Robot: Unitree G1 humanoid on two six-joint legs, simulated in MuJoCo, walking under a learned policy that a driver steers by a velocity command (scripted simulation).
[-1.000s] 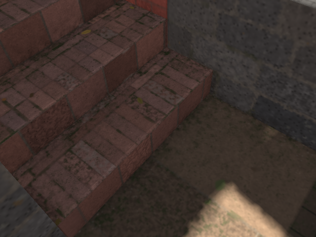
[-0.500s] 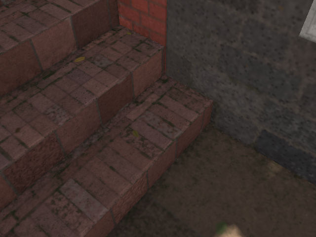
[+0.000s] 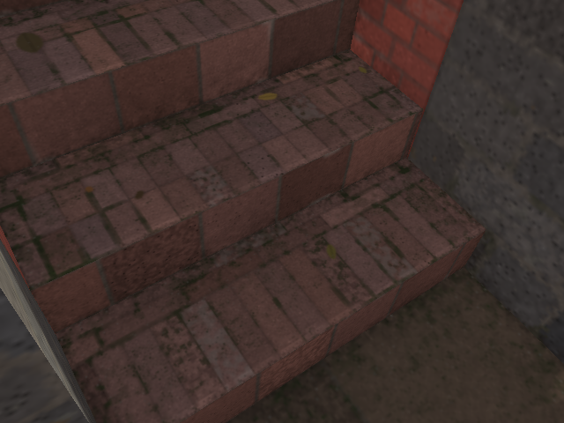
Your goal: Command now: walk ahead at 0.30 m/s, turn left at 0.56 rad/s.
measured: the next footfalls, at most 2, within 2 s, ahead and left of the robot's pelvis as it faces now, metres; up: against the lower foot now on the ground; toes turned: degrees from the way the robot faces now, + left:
right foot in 0.34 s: +0.28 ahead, -0.13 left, +0.00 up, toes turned +16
left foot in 0.76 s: +0.32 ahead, +0.11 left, +0.00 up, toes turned +24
